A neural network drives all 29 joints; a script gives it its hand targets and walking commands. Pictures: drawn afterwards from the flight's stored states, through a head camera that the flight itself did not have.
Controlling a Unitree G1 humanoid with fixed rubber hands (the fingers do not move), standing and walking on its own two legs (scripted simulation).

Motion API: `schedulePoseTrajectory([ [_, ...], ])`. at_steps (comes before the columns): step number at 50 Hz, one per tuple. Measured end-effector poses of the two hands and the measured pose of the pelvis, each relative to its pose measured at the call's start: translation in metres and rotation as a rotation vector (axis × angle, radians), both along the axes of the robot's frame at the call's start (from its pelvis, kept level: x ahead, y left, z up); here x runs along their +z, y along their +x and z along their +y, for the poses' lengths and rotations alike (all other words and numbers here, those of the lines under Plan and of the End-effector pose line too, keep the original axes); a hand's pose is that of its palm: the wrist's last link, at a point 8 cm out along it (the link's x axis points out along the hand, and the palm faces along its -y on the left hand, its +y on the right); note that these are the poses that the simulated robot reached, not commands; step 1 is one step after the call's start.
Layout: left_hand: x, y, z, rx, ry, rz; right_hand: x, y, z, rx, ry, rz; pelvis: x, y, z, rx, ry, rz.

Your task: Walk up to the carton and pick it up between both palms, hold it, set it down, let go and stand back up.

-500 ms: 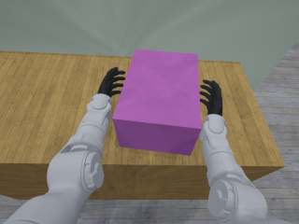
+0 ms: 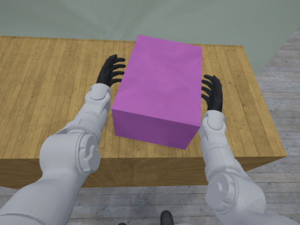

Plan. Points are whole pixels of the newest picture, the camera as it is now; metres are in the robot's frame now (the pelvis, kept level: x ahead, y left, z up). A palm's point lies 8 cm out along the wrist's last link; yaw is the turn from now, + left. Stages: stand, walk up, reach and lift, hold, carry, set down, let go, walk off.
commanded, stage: set down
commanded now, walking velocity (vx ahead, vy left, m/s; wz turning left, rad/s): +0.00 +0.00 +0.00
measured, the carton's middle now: (160, 89) +0.48 -0.08 +0.00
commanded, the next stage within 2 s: none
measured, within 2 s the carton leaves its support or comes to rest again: rests again in 0.12 s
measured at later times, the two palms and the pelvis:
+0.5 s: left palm (105, 85) +0.48 +0.08 +0.04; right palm (212, 108) +0.38 -0.20 +0.03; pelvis -0.01 -0.01 +0.00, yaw +0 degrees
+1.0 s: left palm (106, 87) +0.48 +0.08 +0.03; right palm (212, 109) +0.38 -0.21 +0.03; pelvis -0.02 -0.01 +0.00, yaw +1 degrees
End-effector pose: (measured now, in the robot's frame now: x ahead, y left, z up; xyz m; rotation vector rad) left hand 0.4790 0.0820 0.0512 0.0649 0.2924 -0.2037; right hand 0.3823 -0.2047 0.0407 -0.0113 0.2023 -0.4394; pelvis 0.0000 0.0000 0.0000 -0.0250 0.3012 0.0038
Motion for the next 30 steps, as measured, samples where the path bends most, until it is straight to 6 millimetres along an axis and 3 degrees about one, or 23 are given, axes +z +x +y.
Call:
schedulePoseTrajectory([
  [30,-0.013,-0.002,0.000,-0.005,-0.036,-0.037,-0.010,-0.003,0.000,-0.005,-0.021,-0.029,-0.003,-0.015,-0.006,0.005,0.001,0.048],
])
